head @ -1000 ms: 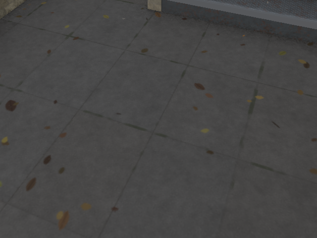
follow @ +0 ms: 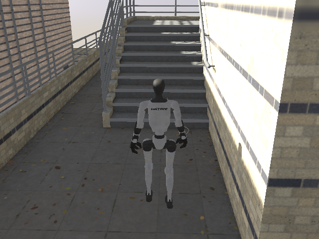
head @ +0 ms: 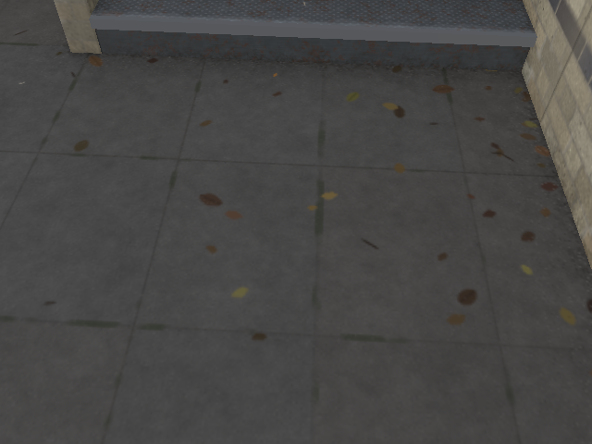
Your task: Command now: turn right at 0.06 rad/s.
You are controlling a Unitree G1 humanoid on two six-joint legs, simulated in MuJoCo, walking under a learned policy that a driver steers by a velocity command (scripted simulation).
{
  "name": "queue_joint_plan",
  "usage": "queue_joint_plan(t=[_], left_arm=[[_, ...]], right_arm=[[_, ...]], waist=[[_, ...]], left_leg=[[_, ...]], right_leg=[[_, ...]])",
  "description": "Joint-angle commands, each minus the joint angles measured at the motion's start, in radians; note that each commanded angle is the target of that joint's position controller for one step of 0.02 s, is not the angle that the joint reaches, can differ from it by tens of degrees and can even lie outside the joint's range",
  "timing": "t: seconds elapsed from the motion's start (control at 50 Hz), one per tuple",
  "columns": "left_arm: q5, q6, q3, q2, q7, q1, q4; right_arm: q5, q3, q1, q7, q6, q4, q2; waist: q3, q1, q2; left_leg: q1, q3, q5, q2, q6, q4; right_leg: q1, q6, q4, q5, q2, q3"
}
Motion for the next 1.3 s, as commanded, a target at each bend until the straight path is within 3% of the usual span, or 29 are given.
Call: queue_joint_plan(t=[0.02, 0.06, 0.14, 0.54, 0.56, 0.6, 0.62, 0.64, 0.66, 0.68, 0.72, 0.76, 0.78, 0.82, 0.84, 0.86, 0.88, 0.9, 0.92, 0.94, 0.96, 1.0, 1.06, 1.14, 1.24, 1.3], left_arm=[[0.001, 0.011, 0.024, 0.100, -0.002, 0.094, 0.003], [0.000, -0.001, 0.021, 0.088, -0.006, 0.094, 0.017], [-0.001, -0.024, 0.019, 0.077, -0.010, 0.081, 0.036], [-0.002, -0.036, -0.002, 0.033, -0.001, 0.141, 0.136], [-0.003, -0.035, -0.002, 0.028, 0.000, 0.165, 0.150], [-0.016, -0.035, 0.013, 0.074, 0.004, 0.170, 0.144], [-0.024, -0.042, 0.019, 0.096, 0.006, 0.192, 0.138], [-0.031, -0.054, 0.029, 0.130, 0.007, 0.205, 0.133], [-0.034, -0.068, 0.040, 0.159, 0.008, 0.184, 0.128], [-0.028, -0.082, 0.039, 0.146, 0.007, 0.179, 0.125], [-0.028, -0.094, 0.036, 0.118, -0.001, 0.201, 0.126], [-0.035, -0.087, 0.037, 0.123, -0.010, 0.196, 0.120], [-0.037, -0.079, 0.038, 0.133, -0.015, 0.171, 0.113], [-0.027, -0.076, 0.037, 0.147, -0.019, 0.142, 0.097], [-0.025, -0.082, 0.028, 0.120, -0.021, 0.097, 0.077], [-0.026, -0.101, 0.005, 0.028, -0.019, 0.112, 0.038], [-0.045, -0.118, 0.012, 0.051, -0.020, 0.086, 0.024], [-0.064, -0.128, 0.018, 0.080, -0.026, 0.065, 0.013], [-0.062, -0.130, 0.021, 0.090, -0.028, 0.057, 0.016], [-0.048, -0.128, 0.029, 0.090, -0.025, 0.054, 0.020], [-0.037, -0.120, 0.039, 0.103, -0.023, 0.057, 0.022], [-0.033, -0.106, 0.042, 0.084, -0.027, 0.059, 0.026], [-0.025, -0.093, 0.042, 0.070, -0.026, -0.047, -0.018], [-0.025, -0.099, 0.030, 0.053, -0.035, -0.206, -0.078], [-0.034, -0.111, 0.013, 0.046, -0.063, -0.358, -0.132], [-0.038, -0.123, 0.012, 0.061, -0.085, -0.393, -0.161]], right_arm=[[0.008, -0.025, -0.044, 0.007, -0.014, -0.055, -0.126], [0.011, -0.027, -0.015, 0.005, -0.018, -0.030, -0.125], [0.012, -0.029, -0.007, -0.005, -0.008, -0.002, -0.111], [0.013, -0.034, 0.019, -0.015, 0.029, 0.112, -0.091], [0.012, -0.032, 0.036, -0.015, 0.030, 0.125, -0.080], [0.021, -0.036, 0.031, -0.016, 0.028, 0.127, -0.085], [0.024, -0.035, -0.006, -0.013, 0.017, 0.111, -0.085], [0.033, -0.030, -0.055, -0.007, -0.003, 0.087, -0.072], [0.038, -0.026, -0.085, 0.002, -0.023, 0.069, -0.064], [0.040, -0.028, -0.092, 0.010, -0.040, 0.061, -0.076], [0.046, -0.032, -0.096, 0.028, -0.065, 0.047, -0.091], [0.049, -0.031, -0.091, 0.042, -0.075, 0.045, -0.080], [0.048, -0.032, -0.040, 0.047, -0.076, 0.065, -0.069], [0.044, -0.062, 0.179, 0.044, -0.064, 0.146, -0.105], [0.042, -0.086, 0.334, 0.038, -0.061, 0.179, -0.165], [0.031, -0.107, 0.477, 0.036, -0.061, 0.191, -0.281], [0.013, -0.070, 0.408, 0.044, -0.073, 0.191, -0.190], [0.015, -0.050, 0.291, 0.048, -0.083, 0.155, -0.144], [0.014, -0.036, 0.204, 0.054, -0.087, 0.124, -0.111], [0.012, -0.029, 0.166, 0.060, -0.088, 0.109, -0.104], [0.008, -0.021, 0.159, 0.061, -0.086, 0.107, -0.092], [0.004, -0.016, 0.210, 0.056, -0.078, 0.120, -0.095], [0.002, -0.017, 0.272, 0.037, -0.070, 0.132, -0.133], [0.002, -0.014, 0.302, 0.020, -0.059, 0.121, -0.136], [0.015, -0.017, 0.392, 0.015, -0.048, 0.141, -0.135], [0.017, -0.027, 0.393, 0.012, -0.035, 0.141, -0.152]], waist=[[-0.055, 0.003, 0.052], [-0.055, -0.010, 0.023], [-0.052, -0.018, 0.008], [0.022, -0.023, 0.020], [0.005, -0.020, 0.012], [0.064, -0.009, -0.039], [0.109, 0.013, -0.065], [0.158, 0.030, -0.111], [0.208, 0.031, -0.138], [0.221, 0.031, -0.127], [0.199, 0.030, -0.095], [0.160, 0.019, -0.076], [0.132, -0.014, -0.075], [0.032, -0.111, -0.069], [-0.032, -0.187, 0.037], [-0.131, -0.201, 0.326], [-0.097, -0.150, 0.256], [0.015, -0.102, 0.177], [0.050, -0.068, 0.113], [0.070, -0.046, 0.077], [0.065, -0.030, 0.082], [0.056, -0.026, 0.093], [0.072, -0.041, 0.070], [0.091, -0.074, 0.080], [0.127, -0.109, 0.081], [0.115, -0.085, 0.096]], left_leg=[[0.121, -0.125, 0.126, 0.106, 0.068, -0.076], [0.167, -0.087, 0.173, 0.075, 0.053, -0.035], [0.209, -0.081, 0.255, 0.070, 0.063, -0.002], [0.224, -0.086, 0.154, 0.052, 0.041, -0.037], [0.227, -0.070, 0.039, 0.035, 0.041, -0.031], [0.127, -0.019, -0.292, -0.023, 0.039, 0.042], [0.026, -0.006, -0.348, -0.034, 0.037, 0.102], [-0.084, 0.021, -0.286, -0.034, 0.035, 0.177], [-0.167, -0.002, -0.221, 0.009, 0.044, 0.242], [-0.253, -0.026, -0.237, 0.042, 0.052, 0.290], [-0.353, -0.037, -0.295, 0.081, 0.064, 0.301], [-0.245, 0.010, -0.236, 0.071, 0.060, 0.171], [-0.082, 0.056, -0.142, 0.037, 0.053, 0.090], [0.299, 0.096, -0.033, -0.048, 0.045, 0.050], [0.464, -0.083, -0.095, 0.065, 0.094, -0.033], [0.629, -0.587, -0.246, 0.346, 0.249, -0.245], [0.557, -0.784, -0.340, 0.414, 0.285, -0.341], [0.451, -0.675, -0.364, 0.408, 0.257, -0.339], [0.376, -0.533, -0.306, 0.356, 0.220, -0.346], [0.320, -0.426, -0.203, 0.313, 0.192, -0.360], [0.284, -0.332, -0.112, 0.268, 0.165, -0.371], [0.271, -0.232, 0.041, 0.225, 0.156, -0.382], [0.296, -0.182, 0.207, 0.228, 0.173, -0.397], [0.289, -0.113, 0.254, 0.203, 0.156, -0.416], [0.391, -0.084, 0.279, 0.230, 0.157, -0.397], [0.482, -0.075, 0.433, 0.269, 0.150, -0.322]], right_leg=[[-0.043, -0.014, -0.103, 0.143, -0.050, 0.040], [-0.063, -0.035, -0.123, 0.189, -0.068, 0.057], [-0.068, -0.024, -0.120, 0.266, -0.068, 0.049], [-0.093, -0.013, -0.167, 0.177, -0.064, 0.024], [-0.085, -0.021, -0.184, 0.064, -0.061, 0.023], [-0.115, -0.081, -0.228, -0.255, -0.092, 0.090], [-0.104, -0.126, -0.282, -0.387, -0.151, 0.180], [-0.061, -0.177, -0.358, -0.440, -0.248, 0.308], [-0.035, -0.221, -0.392, -0.397, -0.334, 0.407], [0.026, -0.240, -0.386, -0.284, -0.369, 0.433], [0.165, -0.230, -0.345, -0.052, -0.375, 0.386], [0.162, -0.186, -0.315, 0.056, -0.317, 0.270], [0.075, -0.161, -0.293, 0.092, -0.274, 0.202], [-0.107, -0.116, -0.149, 0.324, -0.189, 0.105], [-0.214, -0.060, 0.118, 0.395, -0.113, 0.012], [-0.441, 0.015, 0.514, 0.068, 0.018, -0.083], [-0.540, -0.004, 0.713, -0.146, 0.001, 0.048], [-0.603, -0.040, 0.772, -0.080, -0.066, 0.065], [-0.581, -0.059, 0.747, 0.022, -0.122, 0.044], [-0.555, -0.061, 0.686, 0.097, -0.155, 0.027], [-0.504, -0.059, 0.635, 0.141, -0.179, 0.014], [-0.477, -0.039, 0.582, 0.194, -0.186, -0.021], [-0.568, 0.002, 0.474, 0.278, -0.192, -0.043], [-0.561, 0.022, 0.229, 0.428, -0.169, -0.068], [-0.548, 0.001, 0.050, 0.458, -0.128, -0.097], [-0.516, -0.036, -0.008, 0.380, -0.105, -0.105]])
Velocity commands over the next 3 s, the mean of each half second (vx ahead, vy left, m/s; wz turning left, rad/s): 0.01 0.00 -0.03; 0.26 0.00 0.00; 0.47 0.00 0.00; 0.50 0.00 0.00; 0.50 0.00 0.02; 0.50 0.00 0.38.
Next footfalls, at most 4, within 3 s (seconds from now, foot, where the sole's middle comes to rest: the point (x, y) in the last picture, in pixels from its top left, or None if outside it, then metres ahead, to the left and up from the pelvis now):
1.38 right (335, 432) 0.51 -0.06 -0.77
1.92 left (230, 315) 0.80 0.20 -0.77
2.48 right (321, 221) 1.12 -0.03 -0.77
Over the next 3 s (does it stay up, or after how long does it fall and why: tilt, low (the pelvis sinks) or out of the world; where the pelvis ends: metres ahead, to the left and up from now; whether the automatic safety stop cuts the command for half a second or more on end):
stays up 1.22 0.11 -0.01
